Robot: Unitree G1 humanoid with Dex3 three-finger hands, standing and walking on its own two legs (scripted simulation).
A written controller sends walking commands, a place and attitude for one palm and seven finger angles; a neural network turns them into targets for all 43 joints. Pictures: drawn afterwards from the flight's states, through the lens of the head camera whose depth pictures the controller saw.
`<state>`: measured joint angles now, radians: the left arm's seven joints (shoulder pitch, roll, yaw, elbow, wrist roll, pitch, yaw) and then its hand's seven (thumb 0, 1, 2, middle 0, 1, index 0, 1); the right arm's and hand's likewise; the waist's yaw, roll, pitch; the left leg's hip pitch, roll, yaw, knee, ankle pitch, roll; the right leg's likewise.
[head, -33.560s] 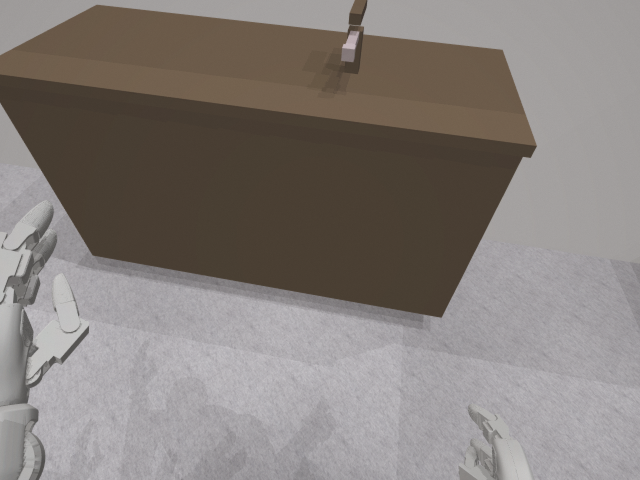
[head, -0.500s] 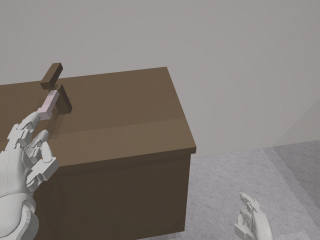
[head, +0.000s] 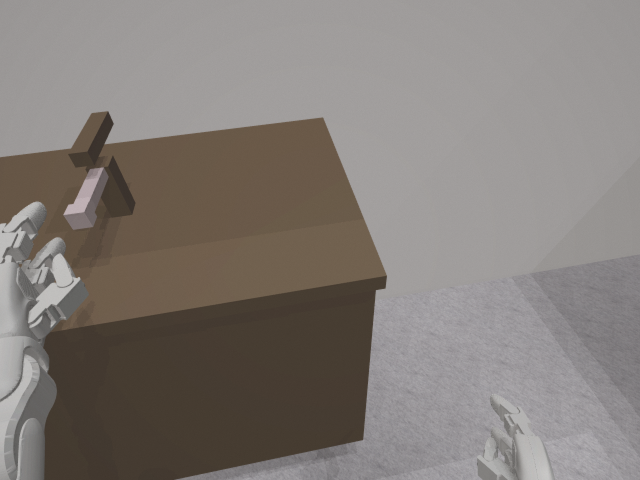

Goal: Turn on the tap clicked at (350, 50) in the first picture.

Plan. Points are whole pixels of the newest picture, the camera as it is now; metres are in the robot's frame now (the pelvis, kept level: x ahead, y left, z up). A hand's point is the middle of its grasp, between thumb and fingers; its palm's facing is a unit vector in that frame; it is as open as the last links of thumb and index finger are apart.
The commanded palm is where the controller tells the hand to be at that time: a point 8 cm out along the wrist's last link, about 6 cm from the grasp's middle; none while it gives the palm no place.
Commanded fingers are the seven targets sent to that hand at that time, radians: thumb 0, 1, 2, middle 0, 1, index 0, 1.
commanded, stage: reach beside the lever's end, fingers flat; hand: left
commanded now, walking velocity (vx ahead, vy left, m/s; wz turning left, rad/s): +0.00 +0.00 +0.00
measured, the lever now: (80, 215) +0.40 +0.41 +0.13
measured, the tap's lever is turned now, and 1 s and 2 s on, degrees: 0 0 0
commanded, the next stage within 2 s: push the lever round in 1.64 s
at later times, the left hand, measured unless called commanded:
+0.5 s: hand (60, 263) +0.28 +0.35 +0.16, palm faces +0.54 -0.84 -0.09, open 7.6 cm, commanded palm +0.24 +0.39 +0.16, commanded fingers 0.00 0.90 0.90 -0.17 -0.22 -0.17 -0.22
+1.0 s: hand (53, 242) +0.34 +0.40 +0.14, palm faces +0.57 -0.81 -0.12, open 7.7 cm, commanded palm +0.29 +0.44 +0.14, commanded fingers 0.00 0.90 0.90 -0.15 -0.15 -0.15 -0.15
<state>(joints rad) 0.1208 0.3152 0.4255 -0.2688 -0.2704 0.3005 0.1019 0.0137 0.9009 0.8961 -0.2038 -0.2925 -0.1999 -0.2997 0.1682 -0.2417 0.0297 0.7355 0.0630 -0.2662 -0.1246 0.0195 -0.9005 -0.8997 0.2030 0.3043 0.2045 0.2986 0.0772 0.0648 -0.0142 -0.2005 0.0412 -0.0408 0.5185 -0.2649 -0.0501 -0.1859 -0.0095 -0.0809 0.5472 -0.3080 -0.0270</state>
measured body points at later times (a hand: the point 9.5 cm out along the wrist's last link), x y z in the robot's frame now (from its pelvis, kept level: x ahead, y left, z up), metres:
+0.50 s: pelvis +0.00 +0.02 +0.00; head -0.01 +0.00 +0.45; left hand +0.25 +0.39 +0.17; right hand +0.19 -0.21 -0.08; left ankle +0.01 +0.16 -0.73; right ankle +0.00 -0.10 -0.73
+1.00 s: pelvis +0.02 +0.02 +0.00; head +0.04 +0.02 +0.45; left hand +0.30 +0.44 +0.15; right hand +0.13 -0.25 -0.11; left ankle +0.01 +0.16 -0.73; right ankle +0.00 -0.10 -0.73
